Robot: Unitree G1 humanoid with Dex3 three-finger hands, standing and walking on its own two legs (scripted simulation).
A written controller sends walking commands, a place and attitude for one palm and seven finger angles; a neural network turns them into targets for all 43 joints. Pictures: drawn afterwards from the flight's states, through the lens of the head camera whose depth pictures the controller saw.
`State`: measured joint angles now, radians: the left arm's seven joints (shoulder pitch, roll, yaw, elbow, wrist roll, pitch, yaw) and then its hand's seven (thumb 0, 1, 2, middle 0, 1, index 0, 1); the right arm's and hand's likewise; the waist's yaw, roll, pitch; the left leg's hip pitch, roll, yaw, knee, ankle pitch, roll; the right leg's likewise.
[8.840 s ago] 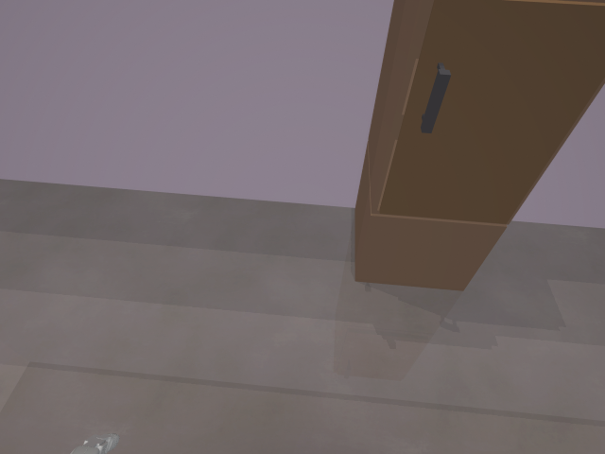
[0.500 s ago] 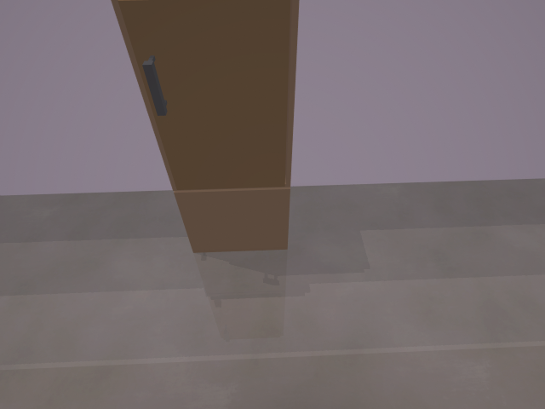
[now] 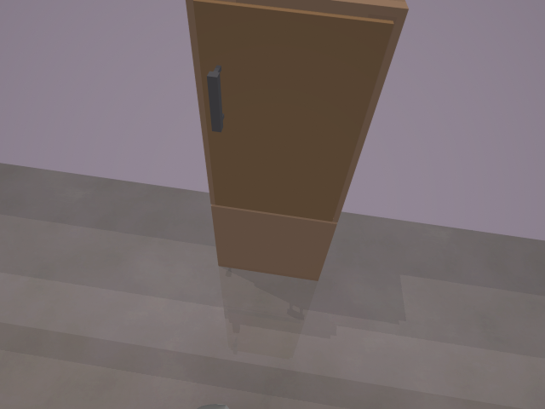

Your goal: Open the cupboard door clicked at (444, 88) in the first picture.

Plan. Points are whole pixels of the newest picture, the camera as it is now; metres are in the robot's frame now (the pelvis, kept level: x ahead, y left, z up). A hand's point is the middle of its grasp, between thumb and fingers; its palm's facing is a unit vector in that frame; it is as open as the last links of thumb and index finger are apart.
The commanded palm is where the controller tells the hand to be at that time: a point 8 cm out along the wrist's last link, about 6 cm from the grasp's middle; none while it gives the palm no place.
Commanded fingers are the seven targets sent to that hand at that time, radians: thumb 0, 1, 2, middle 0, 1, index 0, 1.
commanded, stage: take the last steps up to it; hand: left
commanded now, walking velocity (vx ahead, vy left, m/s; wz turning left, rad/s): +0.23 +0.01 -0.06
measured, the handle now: (217, 99) +0.71 +0.22 +0.06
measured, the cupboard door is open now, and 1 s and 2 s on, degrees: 0 0 0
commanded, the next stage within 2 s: come to a stop and stand still in 0.26 s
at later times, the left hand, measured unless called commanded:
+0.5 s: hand (181, 342) +0.25 +0.20 -0.16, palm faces -0.05 -0.98 -0.20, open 7.4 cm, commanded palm none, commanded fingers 0.00 0.90 0.90 -0.20 -0.30 -0.20 -0.30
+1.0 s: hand (136, 387) +0.17 +0.25 -0.17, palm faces +0.03 -0.98 -0.19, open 7.4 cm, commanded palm none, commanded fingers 0.00 0.90 0.90 -0.20 -0.30 -0.20 -0.30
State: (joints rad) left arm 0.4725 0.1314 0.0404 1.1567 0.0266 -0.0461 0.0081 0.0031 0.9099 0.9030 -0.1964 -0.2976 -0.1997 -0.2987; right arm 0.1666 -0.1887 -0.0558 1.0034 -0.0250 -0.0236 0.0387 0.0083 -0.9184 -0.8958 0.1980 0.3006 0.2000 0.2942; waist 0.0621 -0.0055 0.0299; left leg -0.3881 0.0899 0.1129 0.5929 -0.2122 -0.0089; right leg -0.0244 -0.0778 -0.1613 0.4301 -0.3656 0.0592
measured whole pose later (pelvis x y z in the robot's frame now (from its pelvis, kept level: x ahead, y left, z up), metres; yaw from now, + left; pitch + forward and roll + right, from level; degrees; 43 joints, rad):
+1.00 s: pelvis +0.12 +0.06 +0.01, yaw -2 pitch -1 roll -1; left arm 0.23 0.21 0.07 1.05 0.02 0.05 0.01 0.00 0.91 0.90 -0.19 -0.30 -0.20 -0.30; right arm 0.25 -0.14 -0.03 1.02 -0.03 0.00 -0.03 0.01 -0.92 -0.90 0.20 0.30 0.20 0.29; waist 0.00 -0.04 0.01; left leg -0.19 0.01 0.05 0.46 -0.25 0.02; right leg -0.41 -0.02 0.01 0.88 -0.33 0.03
